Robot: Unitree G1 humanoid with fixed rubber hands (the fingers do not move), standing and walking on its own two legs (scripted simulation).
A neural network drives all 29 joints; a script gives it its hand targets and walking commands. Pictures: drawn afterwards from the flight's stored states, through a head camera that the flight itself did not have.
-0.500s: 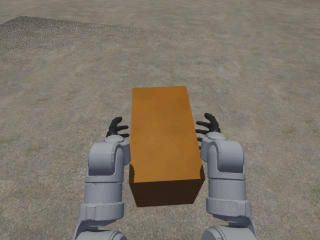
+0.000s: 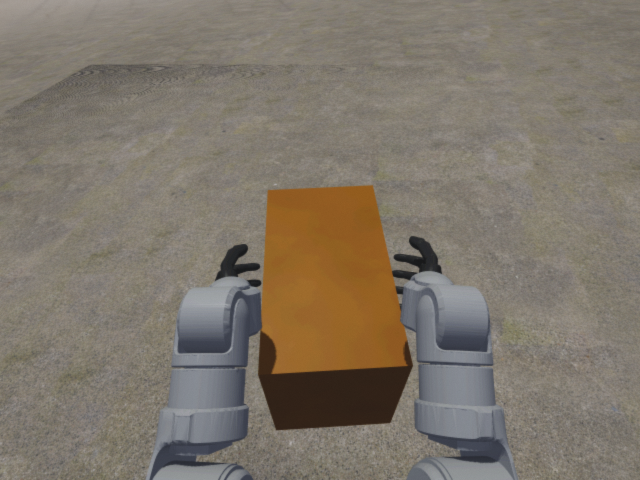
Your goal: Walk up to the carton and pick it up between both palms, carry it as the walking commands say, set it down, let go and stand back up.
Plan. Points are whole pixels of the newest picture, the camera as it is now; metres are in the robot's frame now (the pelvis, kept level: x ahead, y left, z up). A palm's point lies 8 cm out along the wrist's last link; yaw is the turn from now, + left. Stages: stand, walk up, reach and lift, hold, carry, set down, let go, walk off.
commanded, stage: carry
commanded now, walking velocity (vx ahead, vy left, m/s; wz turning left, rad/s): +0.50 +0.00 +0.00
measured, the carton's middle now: (326, 302) +0.36 +0.00 +0.04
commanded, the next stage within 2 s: none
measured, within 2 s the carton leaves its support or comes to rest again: neither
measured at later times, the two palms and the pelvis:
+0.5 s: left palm (294, 150) +0.67 +0.05 +0.11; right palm (416, 140) +0.69 -0.18 +0.10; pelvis +0.37 -0.07 +0.01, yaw +2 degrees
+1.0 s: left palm (296, 88) +1.05 +0.07 +0.09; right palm (383, 75) +1.06 -0.16 +0.10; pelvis +0.73 -0.05 +0.02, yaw +0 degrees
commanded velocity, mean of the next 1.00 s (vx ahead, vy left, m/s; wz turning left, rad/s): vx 0.50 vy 0.00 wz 0.00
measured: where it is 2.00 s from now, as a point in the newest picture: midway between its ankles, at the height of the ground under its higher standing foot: (357, 231)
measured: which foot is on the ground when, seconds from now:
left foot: up 0.00-0.00, down 0.02-0.42, up 0.44-0.86, down 0.88-1.00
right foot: down 0.00-0.04, up 0.06-0.38, down 0.40-0.90, up 0.92-1.00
